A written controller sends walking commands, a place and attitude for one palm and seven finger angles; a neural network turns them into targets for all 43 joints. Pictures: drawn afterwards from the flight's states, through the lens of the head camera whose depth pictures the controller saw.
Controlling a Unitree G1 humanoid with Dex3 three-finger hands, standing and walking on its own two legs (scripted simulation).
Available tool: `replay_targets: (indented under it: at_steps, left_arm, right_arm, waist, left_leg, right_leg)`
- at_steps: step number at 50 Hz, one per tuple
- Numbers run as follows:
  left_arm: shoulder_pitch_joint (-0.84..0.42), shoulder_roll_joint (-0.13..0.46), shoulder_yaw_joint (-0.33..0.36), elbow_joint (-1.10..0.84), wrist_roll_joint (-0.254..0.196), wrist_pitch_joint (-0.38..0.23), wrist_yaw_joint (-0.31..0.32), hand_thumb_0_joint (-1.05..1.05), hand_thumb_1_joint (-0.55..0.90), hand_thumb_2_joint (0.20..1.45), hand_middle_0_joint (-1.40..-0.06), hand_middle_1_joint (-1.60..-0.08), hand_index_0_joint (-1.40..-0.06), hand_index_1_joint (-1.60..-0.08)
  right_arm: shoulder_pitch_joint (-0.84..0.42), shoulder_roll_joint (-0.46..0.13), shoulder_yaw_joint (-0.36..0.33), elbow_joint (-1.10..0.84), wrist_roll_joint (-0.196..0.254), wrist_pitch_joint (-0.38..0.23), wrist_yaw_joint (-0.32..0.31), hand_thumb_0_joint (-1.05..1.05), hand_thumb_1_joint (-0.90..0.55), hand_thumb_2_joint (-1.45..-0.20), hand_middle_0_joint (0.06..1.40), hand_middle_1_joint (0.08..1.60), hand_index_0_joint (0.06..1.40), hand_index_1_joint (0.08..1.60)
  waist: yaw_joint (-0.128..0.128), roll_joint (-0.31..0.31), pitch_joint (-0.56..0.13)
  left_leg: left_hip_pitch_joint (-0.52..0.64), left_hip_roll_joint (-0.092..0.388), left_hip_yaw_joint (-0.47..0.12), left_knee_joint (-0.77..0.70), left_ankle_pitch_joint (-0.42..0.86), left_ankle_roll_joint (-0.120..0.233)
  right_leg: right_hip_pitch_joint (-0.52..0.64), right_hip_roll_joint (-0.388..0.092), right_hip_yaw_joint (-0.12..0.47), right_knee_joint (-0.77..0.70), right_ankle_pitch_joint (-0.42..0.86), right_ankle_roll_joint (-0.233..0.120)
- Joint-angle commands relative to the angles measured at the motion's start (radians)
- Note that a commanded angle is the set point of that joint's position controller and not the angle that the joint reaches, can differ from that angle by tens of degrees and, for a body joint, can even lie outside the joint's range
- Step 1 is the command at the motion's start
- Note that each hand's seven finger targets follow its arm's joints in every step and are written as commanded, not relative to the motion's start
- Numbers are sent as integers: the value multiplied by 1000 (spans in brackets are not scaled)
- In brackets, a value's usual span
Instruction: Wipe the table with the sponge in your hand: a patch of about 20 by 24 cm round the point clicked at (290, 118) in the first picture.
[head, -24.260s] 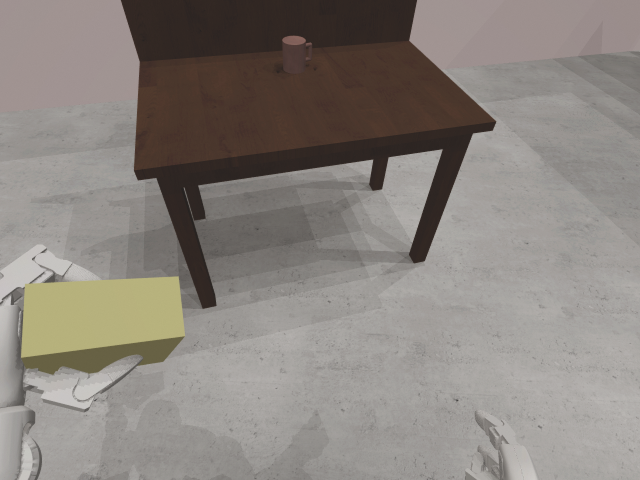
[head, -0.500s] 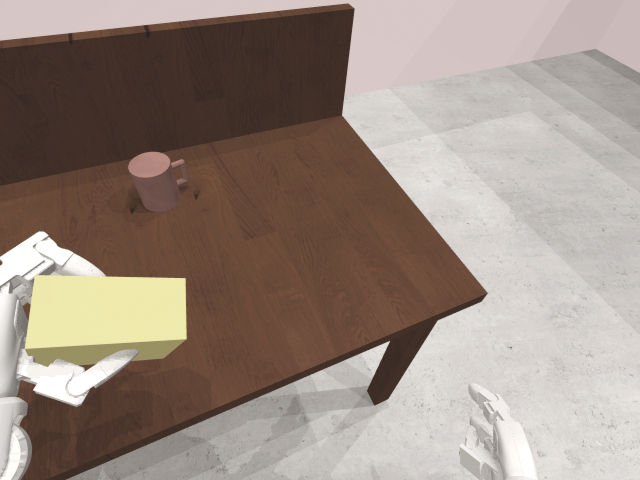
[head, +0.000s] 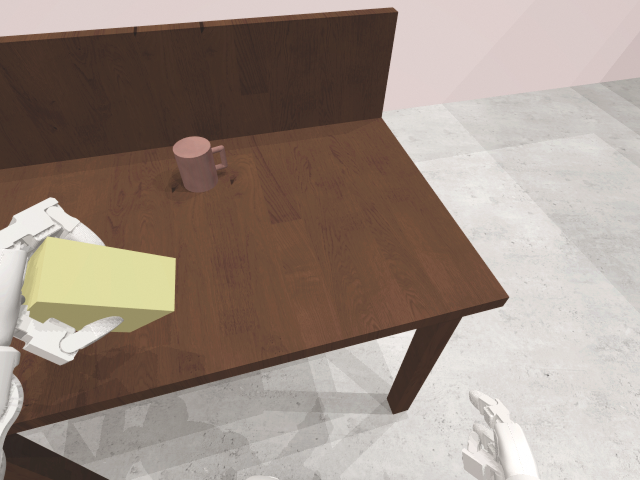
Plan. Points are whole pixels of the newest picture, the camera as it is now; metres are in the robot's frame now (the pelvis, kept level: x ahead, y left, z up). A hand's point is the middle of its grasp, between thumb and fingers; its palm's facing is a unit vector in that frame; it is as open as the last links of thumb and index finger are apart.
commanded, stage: turn the palm down, sponge in hand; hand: left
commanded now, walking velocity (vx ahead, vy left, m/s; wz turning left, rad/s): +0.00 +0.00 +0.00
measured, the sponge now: (114, 293) +0.25 +0.26 +0.13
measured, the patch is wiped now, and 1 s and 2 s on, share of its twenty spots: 0.00 0.00 0.00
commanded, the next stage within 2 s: move the sponge above the wiping area in 1.74 s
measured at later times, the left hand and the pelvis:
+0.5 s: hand (68, 290) +0.24 +0.30 +0.14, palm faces +0.26 -0.42 -0.87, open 9.8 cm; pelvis +0.02 +0.00 +0.00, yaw -2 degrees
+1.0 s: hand (71, 305) +0.24 +0.32 +0.10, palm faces +0.03 -0.27 -0.96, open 9.8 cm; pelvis +0.02 +0.04 +0.01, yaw -2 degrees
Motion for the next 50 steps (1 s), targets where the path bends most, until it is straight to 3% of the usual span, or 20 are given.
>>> replay_targets:
  at_steps: [1, 4, 6, 11, 12, 15, 17, 18, 22, 23, 28, 31, 32, 33, 37, 38, 39, 43, 48, 50]
  left_arm:
    - [-301, 273, 69, -6, 51, 88, 0, 0, 100, 1300, -1200, -1600, -1200, -1600]
    - [-356, 269, -34, 35, 89, 222, -89, 0, 100, 1300, -1200, -1600, -1200, -1600]
    - [-348, 300, -34, 27, 114, 235, -132, 0, 100, 1300, -1200, -1600, -1200, -1600]
    - [-229, 370, 144, -83, 108, 56, -124, 0, 100, 1300, -1200, -1600, -1200, -1600]
    - [-177, 438, 226, -105, 106, 32, -99, 0, 100, 1300, -1200, -1600, -1200, -1600]
    - [-64, 354, 213, -151, 124, 17, -18, 0, 100, 1300, -1200, -1600, -1200, -1600]
    - [5, 375, 231, -98, 163, 82, 30, 0, 100, 1300, -1200, -1600, -1200, -1600]
    - [-16, 302, 149, -111, 177, 116, 40, 0, 100, 1300, -1200, -1600, -1200, -1600]
    - [-77, 335, 92, -74, 234, 260, 19, 0, 100, 1300, -1200, -1600, -1200, -1600]
    - [-106, 284, 23, -104, 246, 269, -2, 0, 100, 1300, -1200, -1600, -1200, -1600]
    - [-190, 256, -86, -265, 342, 200, -43, 0, 100, 1300, -1200, -1600, -1200, -1600]
    - [-146, 314, -27, -257, 420, 158, -3, 0, 100, 1300, -1200, -1600, -1200, -1600]
    - [-114, 371, 45, -242, 443, 168, 22, 0, 100, 1300, -1200, -1600, -1200, -1600]
    - [-117, 301, 0, -249, 460, 177, 40, 0, 100, 1300, -1200, -1600, -1200, -1600]
    - [-77, 319, 59, -118, 470, 322, 93, 0, 100, 1300, -1200, -1600, -1200, -1600]
    - [-92, 220, -38, -113, 456, 366, 83, 0, 100, 1300, -1200, -1600, -1200, -1600]
    - [-120, 265, -25, -102, 472, 403, 75, 0, 100, 1300, -1200, -1600, -1200, -1600]
    - [-208, 166, -227, -63, 527, 520, -31, 0, 100, 1300, -1200, -1600, -1200, -1600]
    - [-311, 161, -305, -171, 621, 440, -118, 0, 100, 1300, -1200, -1600, -1200, -1600]
    - [-321, 233, -237, -195, 673, 370, -101, 0, 100, 1300, -1200, -1600, -1200, -1600]
  right_arm:
    - [-108, -144, -34, -147, 21, -21, -38, 0, -900, -900, 200, 300, 200, 300]
    - [-152, -150, -19, -188, 50, 3, -63, 0, -900, -900, 200, 300, 200, 300]
    - [-164, -151, -19, -208, 50, 11, -77, 0, -900, -900, 200, 300, 200, 300]
    - [-157, -127, -36, -217, 31, -1, -70, 0, -900, -900, 200, 300, 200, 300]
    - [-162, -128, -40, -218, 30, -7, -65, 0, -900, -900, 200, 300, 200, 300]
    - [-116, -124, -49, -223, 28, 0, -42, 0, -900, -900, 200, 300, 200, 300]
    - [-98, -143, -60, -215, 38, 16, -35, 0, -900, -900, 200, 300, 200, 300]
    - [-100, -138, -53, -228, 40, 25, -35, 0, -900, -900, 200, 300, 200, 300]
    - [-114, -165, -49, -229, 60, 51, -63, 0, -900, -900, 200, 300, 200, 300]
    - [-119, -156, -43, -248, 60, 48, -70, 0, -900, -900, 200, 300, 200, 300]
    - [-155, -129, -36, -251, 55, 19, -101, 0, -900, -900, 200, 300, 200, 300]
    - [-133, -135, -43, -228, 37, 16, -96, 0, -900, -900, 200, 300, 200, 300]
    - [-164, -136, -39, -220, 36, 15, -90, 0, -900, -900, 200, 300, 200, 300]
    - [-162, -118, -32, -230, 34, 21, -80, 0, -900, -900, 200, 300, 200, 300]
    - [-207, -134, -29, -199, 50, 70, -56, 0, -900, -900, 200, 300, 200, 300]
    - [-214, -125, -22, -214, 57, 82, -54, 0, -900, -900, 200, 300, 200, 300]
    - [-218, -137, -20, -205, 58, 92, -51, 0, -900, -900, 200, 300, 200, 300]
    - [-293, -137, 11, -227, 75, 113, -58, 0, -900, -900, 200, 300, 200, 300]
    - [-302, -120, 14, -235, 65, 87, -69, 0, -900, -900, 200, 300, 200, 300]
    - [-283, -122, 6, -216, 45, 79, -66, 0, -900, -900, 200, 300, 200, 300]
  waist:
    - [-62, 217, -115]
    - [-54, 122, -92]
    - [-43, 32, -80]
    - [10, -111, -176]
    - [41, -67, -202]
    - [40, 38, -249]
    - [40, 108, -212]
    - [22, 105, -189]
    - [-8, 52, -128]
    - [-20, 17, -150]
    - [-35, 72, -212]
    - [-13, 73, -253]
    - [15, 97, -255]
    - [13, 98, -282]
    - [51, 129, -211]
    - [39, 96, -192]
    - [38, 101, -189]
    - [6, 69, -105]
    - [-6, 67, -173]
    - [17, 95, -228]
  left_leg:
    - [100, -38, 60, -99, -132, 38]
    - [96, -39, 68, -86, -106, 46]
    - [78, -34, 55, -70, -82, 47]
    - [76, -24, 38, -21, 26, 44]
    - [76, -24, 41, -9, 56, 38]
    - [96, -25, 57, -4, 137, 38]
    - [87, -23, 67, -4, 148, 34]
    - [80, -18, 74, -9, 154, 37]
    - [89, -15, 69, -25, 134, 49]
    - [103, -17, 69, -31, 136, 57]
    - [216, -19, 51, -48, 158, 68]
    - [237, -7, 25, -69, 190, 63]
    - [238, -8, 18, -75, 200, 55]
    - [235, -6, 22, -82, 224, 52]
    - [190, 13, 10, -146, 202, 21]
    - [183, 15, 22, -156, 203, 22]
    - [185, 19, 17, -169, 206, 18]
    - [196, 8, 4, -215, 124, 35]
    - [269, 2, -27, -230, 81, 65]
    - [287, 6, -48, -237, 95, 64]
  right_leg:
    - [-88, -41, 86, -192, -62, 31]
    - [-60, -63, 147, -253, -149, 34]
    - [-46, -73, 178, -267, -196, 37]
    - [8, -68, 188, -223, -72, 45]
    - [36, -70, 213, -207, -14, 38]
    - [52, -66, 170, -135, 197, 33]
    - [32, -58, 177, -129, 234, 24]
    - [24, -68, 160, -119, 260, 28]
    - [-19, -53, 159, -152, 223, 32]
    - [-9, -55, 137, -150, 238, 41]
    - [-32, -38, 116, -162, 210, 34]
    - [-24, -30, 91, -145, 219, 24]
    - [-9, -17, 108, -146, 221, 11]
    - [12, -21, 76, -132, 238, 11]
    - [43, -9, 89, -157, 204, -5]
    - [56, -16, 62, -164, 215, 1]
    - [58, -16, 71, -172, 211, 1]
    - [47, -16, 70, -220, 155, 0]
    - [69, -8, 84, -228, 131, 0]
    - [95, -4, 91, -216, 151, -2]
